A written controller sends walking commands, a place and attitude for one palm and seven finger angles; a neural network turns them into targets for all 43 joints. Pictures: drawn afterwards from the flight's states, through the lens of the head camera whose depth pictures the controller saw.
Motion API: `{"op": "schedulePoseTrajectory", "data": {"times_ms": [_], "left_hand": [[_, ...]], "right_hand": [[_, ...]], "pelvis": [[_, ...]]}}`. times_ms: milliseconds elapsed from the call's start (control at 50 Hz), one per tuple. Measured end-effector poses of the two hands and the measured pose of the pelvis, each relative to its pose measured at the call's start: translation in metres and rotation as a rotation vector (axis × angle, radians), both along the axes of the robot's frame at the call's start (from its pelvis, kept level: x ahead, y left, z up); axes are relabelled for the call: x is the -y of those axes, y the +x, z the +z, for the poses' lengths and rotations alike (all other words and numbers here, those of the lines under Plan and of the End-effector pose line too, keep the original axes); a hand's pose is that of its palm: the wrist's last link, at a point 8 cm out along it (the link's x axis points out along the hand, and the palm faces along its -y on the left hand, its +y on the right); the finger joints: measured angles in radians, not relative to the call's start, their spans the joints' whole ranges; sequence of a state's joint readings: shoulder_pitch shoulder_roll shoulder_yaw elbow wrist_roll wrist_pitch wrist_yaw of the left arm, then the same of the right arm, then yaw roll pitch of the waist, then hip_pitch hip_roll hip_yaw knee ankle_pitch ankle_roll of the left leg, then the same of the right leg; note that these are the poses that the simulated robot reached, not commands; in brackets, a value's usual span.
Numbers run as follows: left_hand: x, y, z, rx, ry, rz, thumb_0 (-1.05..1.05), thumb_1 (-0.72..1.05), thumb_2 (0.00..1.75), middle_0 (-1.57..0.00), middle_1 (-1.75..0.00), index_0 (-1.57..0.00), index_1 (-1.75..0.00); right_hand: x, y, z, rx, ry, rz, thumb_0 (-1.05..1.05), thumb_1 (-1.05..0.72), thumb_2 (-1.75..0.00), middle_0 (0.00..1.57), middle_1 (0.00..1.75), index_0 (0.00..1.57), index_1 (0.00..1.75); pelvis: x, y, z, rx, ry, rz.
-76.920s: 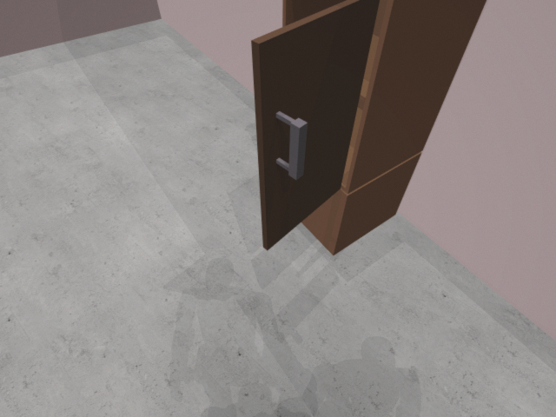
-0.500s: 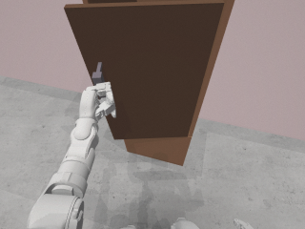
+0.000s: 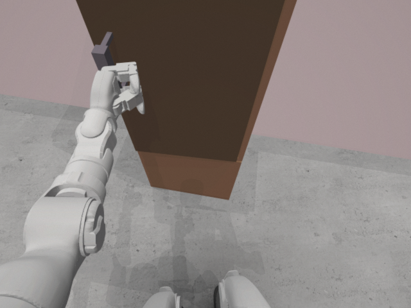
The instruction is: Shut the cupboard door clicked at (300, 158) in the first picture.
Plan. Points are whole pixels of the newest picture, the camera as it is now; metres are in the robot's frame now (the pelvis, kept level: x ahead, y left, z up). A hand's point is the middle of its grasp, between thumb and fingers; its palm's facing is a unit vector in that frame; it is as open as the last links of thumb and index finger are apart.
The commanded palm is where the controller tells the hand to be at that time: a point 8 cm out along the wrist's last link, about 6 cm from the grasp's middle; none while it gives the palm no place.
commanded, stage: push the door shut along its arc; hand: left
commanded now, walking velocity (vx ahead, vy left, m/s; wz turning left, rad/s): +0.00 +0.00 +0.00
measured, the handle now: (114, 71) +0.58 +0.14 +0.09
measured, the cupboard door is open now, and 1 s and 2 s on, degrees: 4 0 0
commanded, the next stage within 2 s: pull the fist back off the door in 0.82 s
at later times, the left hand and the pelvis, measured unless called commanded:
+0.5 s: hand (160, 72) +0.56 +0.04 +0.10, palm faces -0.28 -0.96 -0.04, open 2.9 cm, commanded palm +0.55 +0.09 +0.10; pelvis +0.02 +0.00 -0.01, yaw -1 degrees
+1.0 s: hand (163, 71) +0.56 +0.04 +0.10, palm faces -0.25 -0.97 +0.00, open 3.1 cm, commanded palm +0.58 +0.05 +0.10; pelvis -0.01 -0.01 -0.02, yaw +1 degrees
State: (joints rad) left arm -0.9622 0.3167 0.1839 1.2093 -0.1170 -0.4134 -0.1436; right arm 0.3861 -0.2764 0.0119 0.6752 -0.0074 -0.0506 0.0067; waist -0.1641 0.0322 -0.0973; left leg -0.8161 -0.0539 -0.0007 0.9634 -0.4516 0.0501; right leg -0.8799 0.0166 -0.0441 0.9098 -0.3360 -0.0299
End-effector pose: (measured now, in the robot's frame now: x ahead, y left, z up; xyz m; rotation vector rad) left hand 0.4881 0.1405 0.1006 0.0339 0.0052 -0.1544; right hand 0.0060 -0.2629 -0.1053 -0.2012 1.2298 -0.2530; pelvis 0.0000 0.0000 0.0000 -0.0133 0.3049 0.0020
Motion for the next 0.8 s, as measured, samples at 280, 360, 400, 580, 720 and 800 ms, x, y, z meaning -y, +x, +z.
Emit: {"op": "schedulePoseTrajectory", "data": {"times_ms": [280, 360, 400, 580, 720, 800], "left_hand": [[0.03, 0.043, -0.001, -0.024, 0.0, -0.093, 0.01, 0.9, 0.9, -1.3, -1.5, -1.3, -1.5], [0.04, 0.057, 0.003, -0.013, -0.02, -0.106, 0.01, 0.9, 0.9, -1.3, -1.5, -1.3, -1.5], [0.041, 0.063, 0.004, -0.01, -0.022, -0.109, 0.01, 0.9, 0.9, -1.3, -1.5, -1.3, -1.5], [0.04, 0.065, 0.003, -0.044, 0.031, -0.142, -0.03, 0.89, 0.93, -1.3, -1.5, -1.3, -1.5], [0.04, 0.067, 0.004, -0.064, 0.03, -0.175, -0.02, 0.88, 0.97, -1.3, -1.5, -1.3, -1.5], [0.04, 0.068, 0.006, -0.066, 0.028, -0.187, 0.0, 0.88, 0.99, -1.3, -1.5, -1.3, -1.5]], "right_hand": [[-0.007, -0.02, 0.0, -0.088, 0.004, -0.053, 0.01, -0.9, -0.9, 0.2, 0.3, 0.2, 0.3], [-0.008, -0.024, 0.0, -0.103, 0.005, -0.073, 0.01, -0.9, -0.9, 0.2, 0.3, 0.2, 0.3], [-0.008, -0.025, 0.0, -0.11, 0.009, -0.085, 0.01, -0.9, -0.9, 0.2, 0.3, 0.2, 0.3], [-0.008, -0.029, -0.002, -0.159, 0.032, -0.081, 0.01, -0.9, -0.9, 0.2, 0.3, 0.2, 0.3], [0.002, -0.029, 0.001, -0.154, -0.006, -0.059, 0.01, -0.9, -0.9, 0.2, 0.3, 0.2, 0.3], [0.007, -0.032, 0.001, -0.148, -0.032, -0.048, 0.01, -0.9, -0.9, 0.2, 0.3, 0.2, 0.3]], "pelvis": [[-0.003, 0.011, -0.005, -0.055, -0.009, -0.008], [-0.002, 0.015, -0.006, -0.075, -0.009, -0.016], [-0.002, 0.017, -0.006, -0.082, -0.007, -0.023], [0.003, 0.02, -0.006, -0.083, -0.011, -0.01], [0.007, 0.013, -0.008, -0.089, -0.018, 0.009], [0.008, 0.008, -0.011, -0.096, -0.023, 0.018]]}}
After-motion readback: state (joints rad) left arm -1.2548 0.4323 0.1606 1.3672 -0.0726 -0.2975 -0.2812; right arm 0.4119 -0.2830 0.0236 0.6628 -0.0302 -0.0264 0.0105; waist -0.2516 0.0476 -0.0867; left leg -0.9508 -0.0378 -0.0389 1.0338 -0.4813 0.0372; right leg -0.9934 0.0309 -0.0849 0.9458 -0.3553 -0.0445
